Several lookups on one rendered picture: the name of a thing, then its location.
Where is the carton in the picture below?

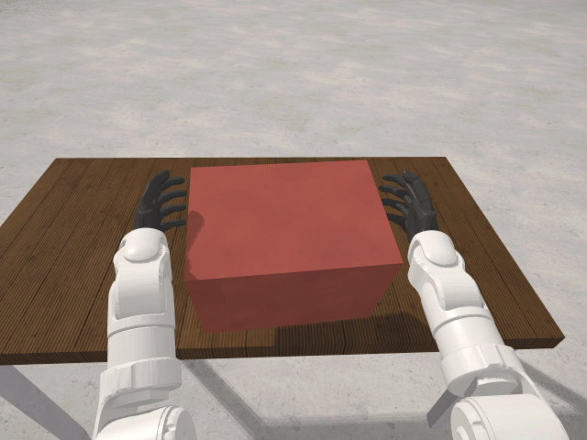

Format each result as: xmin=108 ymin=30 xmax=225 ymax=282
xmin=184 ymin=160 xmax=404 ymax=334

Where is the robot right upper arm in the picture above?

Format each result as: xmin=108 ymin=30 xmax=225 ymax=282
xmin=450 ymin=394 xmax=567 ymax=440

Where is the table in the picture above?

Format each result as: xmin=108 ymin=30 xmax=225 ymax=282
xmin=0 ymin=157 xmax=565 ymax=440

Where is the left robot hand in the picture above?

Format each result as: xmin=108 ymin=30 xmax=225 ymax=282
xmin=132 ymin=170 xmax=187 ymax=233

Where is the right robot hand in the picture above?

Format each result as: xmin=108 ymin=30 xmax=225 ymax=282
xmin=379 ymin=170 xmax=439 ymax=244

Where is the robot left forearm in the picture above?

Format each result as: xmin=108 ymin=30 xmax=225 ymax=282
xmin=93 ymin=228 xmax=183 ymax=440

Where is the robot left upper arm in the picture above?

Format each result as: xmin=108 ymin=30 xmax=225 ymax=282
xmin=95 ymin=405 xmax=197 ymax=440

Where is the robot right forearm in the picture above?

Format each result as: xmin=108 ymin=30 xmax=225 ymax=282
xmin=408 ymin=230 xmax=570 ymax=440

